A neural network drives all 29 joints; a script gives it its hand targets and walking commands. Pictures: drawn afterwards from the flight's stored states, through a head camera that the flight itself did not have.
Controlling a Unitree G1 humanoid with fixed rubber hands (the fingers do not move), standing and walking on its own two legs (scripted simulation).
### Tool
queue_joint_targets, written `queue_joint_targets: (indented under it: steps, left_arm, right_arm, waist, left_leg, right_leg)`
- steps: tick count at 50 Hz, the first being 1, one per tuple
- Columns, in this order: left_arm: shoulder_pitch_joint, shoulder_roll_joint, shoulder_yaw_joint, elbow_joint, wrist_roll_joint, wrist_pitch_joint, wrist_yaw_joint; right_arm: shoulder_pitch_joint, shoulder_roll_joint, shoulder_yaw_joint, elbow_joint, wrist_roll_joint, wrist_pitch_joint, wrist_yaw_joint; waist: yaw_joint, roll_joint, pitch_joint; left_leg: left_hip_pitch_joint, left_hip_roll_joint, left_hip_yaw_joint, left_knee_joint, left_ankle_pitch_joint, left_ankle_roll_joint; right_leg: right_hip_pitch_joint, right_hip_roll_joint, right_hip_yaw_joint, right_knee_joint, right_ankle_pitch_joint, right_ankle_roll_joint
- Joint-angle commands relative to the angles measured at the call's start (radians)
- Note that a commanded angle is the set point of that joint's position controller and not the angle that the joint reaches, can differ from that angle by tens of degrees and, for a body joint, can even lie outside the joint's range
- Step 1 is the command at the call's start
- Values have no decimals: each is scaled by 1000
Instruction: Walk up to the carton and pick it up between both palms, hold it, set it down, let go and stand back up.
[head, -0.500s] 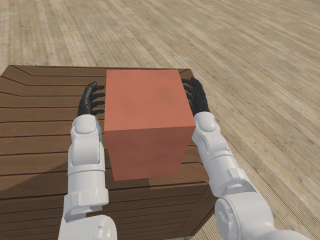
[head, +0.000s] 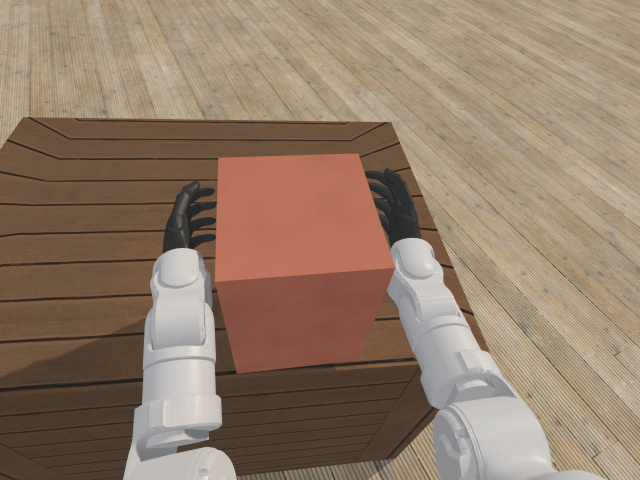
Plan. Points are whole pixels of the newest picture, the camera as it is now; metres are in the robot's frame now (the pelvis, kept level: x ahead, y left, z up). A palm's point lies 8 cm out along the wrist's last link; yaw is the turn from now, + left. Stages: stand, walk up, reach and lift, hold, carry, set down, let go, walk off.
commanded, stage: set down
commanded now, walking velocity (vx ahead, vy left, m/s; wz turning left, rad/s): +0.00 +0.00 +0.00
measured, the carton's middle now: (295, 268) +0.37 +0.03 +0.05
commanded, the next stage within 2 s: none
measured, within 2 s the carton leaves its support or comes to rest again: rests again in 0.30 s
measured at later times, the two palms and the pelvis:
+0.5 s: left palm (186, 262) +0.34 +0.17 +0.09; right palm (397, 245) +0.38 -0.10 +0.09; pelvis +0.00 +0.00 +0.00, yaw +0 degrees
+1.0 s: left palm (188, 263) +0.34 +0.17 +0.09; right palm (399, 247) +0.38 -0.10 +0.09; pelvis +0.00 +0.00 +0.00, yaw -1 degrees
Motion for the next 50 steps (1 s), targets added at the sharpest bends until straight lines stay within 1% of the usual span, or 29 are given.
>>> queue_joint_targets:
  steps: [1,2,3,4,8,10,12,14,15,16,17,18,19,22,25,27,28,31,32,34,36,38,40,41,42,44,45,46,50]
  left_arm:
    - [-512,-467,-454,-46,-97,-60,-115]
    - [-509,-469,-455,-64,-99,-66,-115]
    - [-509,-470,-458,-45,-101,-72,-113]
    - [-493,-467,-448,-47,-95,-74,-112]
    - [-490,-475,-453,-45,-98,-94,-109]
    - [-470,-487,-459,-37,-96,-104,-107]
    - [-477,-485,-451,-23,-90,-112,-104]
    - [-480,-492,-458,-20,-96,-125,-103]
    - [-477,-497,-470,-21,-98,-131,-101]
    - [-472,-488,-451,-13,-91,-135,-101]
    - [-482,-497,-464,-19,-96,-140,-100]
    - [-466,-487,-444,6,-82,-140,-100]
    - [-457,-493,-440,15,-78,-142,-102]
    - [-469,-506,-452,0,-88,-164,-97]
    - [-464,-504,-441,35,-76,-178,-94]
    - [-446,-511,-433,47,-69,-181,-95]
    - [-442,-506,-423,49,-68,-186,-97]
    - [-426,-502,-395,82,-53,-195,-100]
    - [-425,-507,-400,83,-55,-201,-104]
    - [-426,-495,-370,117,-37,-208,-111]
    - [-441,-507,-367,120,-36,-219,-111]
    - [-429,-502,-334,150,-20,-226,-110]
    - [-445,-508,-342,148,-20,-237,-111]
    - [-433,-502,-328,155,-12,-240,-112]
    - [-433,-499,-311,178,-7,-243,-114]
    - [-440,-500,-301,191,-3,-251,-119]
    - [-435,-497,-287,201,8,-251,-119]
    - [-434,-496,-280,207,14,-257,-119]
    - [-402,-506,-262,219,25,-272,-117]
  right_arm:
    - [-591,498,310,-203,-13,-68,97]
    - [-581,505,319,-206,-5,-70,96]
    - [-581,496,314,-203,-11,-73,97]
    - [-563,505,316,-186,-12,-71,97]
    - [-549,511,317,-186,-23,-83,98]
    - [-545,513,318,-186,-25,-94,98]
    - [-544,510,313,-178,-32,-99,98]
    - [-540,515,315,-186,-40,-105,98]
    - [-534,517,313,-176,-45,-108,99]
    - [-536,514,312,-170,-49,-109,101]
    - [-526,525,311,-160,-48,-112,101]
    - [-526,514,300,-147,-56,-111,101]
    - [-526,519,297,-147,-55,-114,103]
    - [-518,529,302,-149,-61,-128,105]
    - [-516,524,281,-121,-74,-134,107]
    - [-508,528,274,-113,-81,-136,111]
    - [-504,527,277,-109,-86,-137,111]
    - [-502,530,267,-87,-98,-145,110]
    - [-498,531,262,-74,-104,-149,111]
    - [-484,525,235,-34,-123,-145,113]
    - [-496,526,223,-37,-134,-158,118]
    - [-489,535,208,-3,-143,-159,124]
    - [-497,532,197,-6,-151,-172,126]
    - [-494,531,188,2,-160,-171,129]
    - [-492,530,181,15,-166,-171,127]
    - [-484,531,157,36,-184,-168,132]
    - [-485,530,152,36,-190,-172,135]
    - [-477,529,139,46,-199,-175,137]
    - [-449,535,128,68,-208,-183,142]
  waist:
    - [-2,46,-424]
    - [4,45,-434]
    - [2,45,-434]
    - [11,38,-425]
    - [10,39,-431]
    - [14,50,-442]
    - [16,42,-434]
    - [14,38,-444]
    - [5,45,-443]
    - [22,39,-441]
    - [16,48,-445]
    - [21,36,-424]
    - [24,43,-417]
    - [22,47,-467]
    - [23,51,-438]
    - [28,45,-428]
    - [37,35,-432]
    - [44,21,-413]
    - [39,21,-405]
    - [42,19,-364]
    - [41,24,-384]
    - [59,22,-360]
    - [51,29,-370]
    - [58,21,-356]
    - [55,11,-342]
    - [50,9,-319]
    - [63,16,-321]
    - [57,22,-320]
    - [63,25,-315]
  left_leg:
    - [304,-61,88,48,238,69]
    - [305,-61,89,50,252,68]
    - [302,-61,89,54,255,66]
    - [300,-60,93,51,256,68]
    - [300,-58,90,53,263,66]
    - [296,-59,90,56,272,63]
    - [296,-56,89,58,268,63]
    - [297,-57,89,56,260,63]
    - [298,-56,87,57,261,63]
    - [293,-54,88,56,257,64]
    - [288,-55,87,57,262,63]
    - [282,-54,87,54,258,64]
    - [278,-58,92,48,243,66]
    - [290,-52,88,62,288,61]
    - [285,-54,89,57,267,60]
    - [277,-54,93,51,257,65]
    - [272,-52,95,52,263,66]
    - [253,-53,99,43,255,71]
    - [247,-56,99,40,254,73]
    - [241,-54,103,27,214,76]
    - [240,-53,106,28,218,74]
    - [224,-55,114,17,183,80]
    - [230,-55,114,22,199,74]
    - [226,-55,117,16,187,77]
    - [213,-55,120,11,170,83]
    - [204,-55,120,2,141,84]
    - [209,-55,124,2,144,86]
    - [206,-57,125,0,144,85]
    - [209,-55,131,8,179,80]
  right_leg:
    - [-65,-3,-64,-58,305,93]
    - [-59,-3,-60,-53,324,94]
    - [-63,-3,-61,-52,328,95]
    - [-62,-2,-58,-53,325,95]
    - [-68,-3,-57,-54,329,93]
    - [-66,0,-58,-51,340,89]
    - [-77,-3,-56,-57,331,90]
    - [-82,-2,-58,-59,313,87]
    - [-90,0,-61,-57,314,87]
    - [-87,0,-57,-62,306,86]
    - [-87,-4,-55,-56,318,86]
    - [-86,-3,-57,-59,314,86]
    - [-91,-3,-56,-61,292,85]
    - [-90,-3,-56,-53,332,84]
    - [-105,1,-59,-62,284,78]
    - [-104,-2,-56,-64,284,79]
    - [-99,-3,-55,-62,294,79]
    - [-83,-7,-49,-61,307,82]
    - [-83,-6,-54,-61,310,83]
    - [-86,-9,-51,-70,265,82]
    - [-89,-9,-53,-69,253,81]
    - [-88,-12,-48,-73,218,78]
    - [-86,-9,-58,-69,226,76]
    - [-85,-10,-54,-76,213,76]
    - [-87,-11,-53,-77,201,78]
    - [-90,-14,-57,-80,168,76]
    - [-86,-16,-54,-80,165,75]
    - [-83,-16,-56,-81,166,72]
    - [-86,-12,-56,-79,185,68]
